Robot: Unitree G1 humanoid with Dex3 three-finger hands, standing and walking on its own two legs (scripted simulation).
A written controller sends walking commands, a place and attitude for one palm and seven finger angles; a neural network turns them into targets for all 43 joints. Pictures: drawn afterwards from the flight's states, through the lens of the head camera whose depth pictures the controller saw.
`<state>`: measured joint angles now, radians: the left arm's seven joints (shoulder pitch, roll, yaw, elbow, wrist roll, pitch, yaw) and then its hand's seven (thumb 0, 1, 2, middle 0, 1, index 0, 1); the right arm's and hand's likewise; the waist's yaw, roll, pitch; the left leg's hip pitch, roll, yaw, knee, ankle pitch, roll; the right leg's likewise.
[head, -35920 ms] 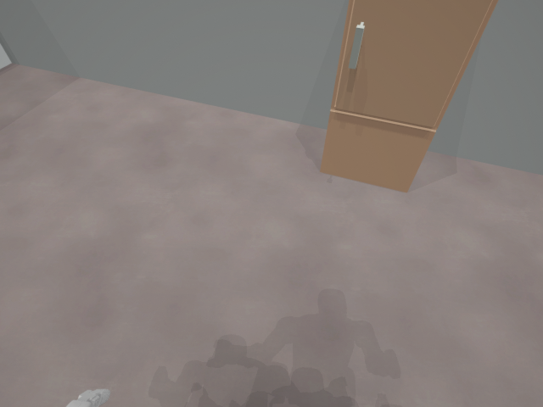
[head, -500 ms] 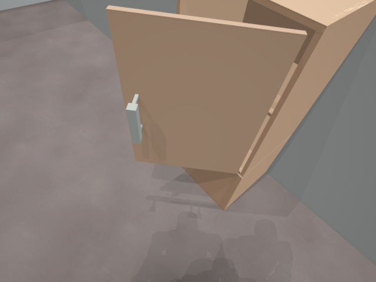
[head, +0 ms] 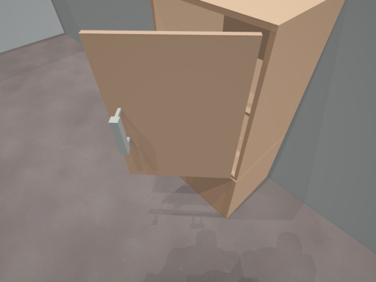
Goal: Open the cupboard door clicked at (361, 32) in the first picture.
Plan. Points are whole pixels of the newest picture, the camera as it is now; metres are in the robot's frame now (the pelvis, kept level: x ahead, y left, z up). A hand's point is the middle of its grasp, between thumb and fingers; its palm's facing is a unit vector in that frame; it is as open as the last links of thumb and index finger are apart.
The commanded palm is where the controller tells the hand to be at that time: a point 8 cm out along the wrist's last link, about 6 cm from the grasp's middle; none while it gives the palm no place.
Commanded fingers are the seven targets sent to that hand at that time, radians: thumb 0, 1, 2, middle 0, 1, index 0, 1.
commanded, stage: come to a stop and stand still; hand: left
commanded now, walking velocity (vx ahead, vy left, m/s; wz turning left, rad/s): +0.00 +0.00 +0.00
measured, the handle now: (122, 131) +0.56 +0.24 -0.05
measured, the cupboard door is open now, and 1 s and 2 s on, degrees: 43 43 43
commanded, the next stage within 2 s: look again from close up in 0.72 s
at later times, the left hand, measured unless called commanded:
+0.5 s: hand out of the picture -0.02 +0.11 -0.16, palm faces +0.02 -0.98 -0.21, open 7.3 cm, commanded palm none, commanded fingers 0.00 0.90 0.90 -0.20 -0.30 -0.20 -0.30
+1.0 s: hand out of the picture +0.00 +0.11 -0.17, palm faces +0.04 -0.98 -0.21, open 7.3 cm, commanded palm none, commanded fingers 0.00 0.90 0.90 -0.20 -0.30 -0.20 -0.30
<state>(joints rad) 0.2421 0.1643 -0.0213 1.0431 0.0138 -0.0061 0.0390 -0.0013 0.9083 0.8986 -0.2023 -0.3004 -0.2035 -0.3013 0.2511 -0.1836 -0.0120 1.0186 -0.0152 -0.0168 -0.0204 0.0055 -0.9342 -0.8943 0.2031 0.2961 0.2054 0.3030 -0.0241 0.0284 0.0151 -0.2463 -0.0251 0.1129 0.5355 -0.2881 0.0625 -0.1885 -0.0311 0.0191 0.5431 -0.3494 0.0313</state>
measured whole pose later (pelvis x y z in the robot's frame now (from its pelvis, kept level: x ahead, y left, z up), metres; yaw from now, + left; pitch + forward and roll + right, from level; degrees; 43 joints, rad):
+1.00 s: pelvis +0.00 -0.06 +0.01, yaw +1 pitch -1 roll +1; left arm 0.28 0.17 -0.01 1.11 0.01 -0.02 0.03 0.00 0.91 0.90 -0.20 -0.30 -0.20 -0.30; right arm 0.24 -0.16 0.01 1.14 -0.01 -0.02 -0.03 0.00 -0.92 -0.89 0.20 0.30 0.20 0.30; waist 0.01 -0.01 0.03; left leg -0.17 0.05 0.06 0.41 -0.21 -0.03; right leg -0.11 0.05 -0.03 0.42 -0.29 -0.07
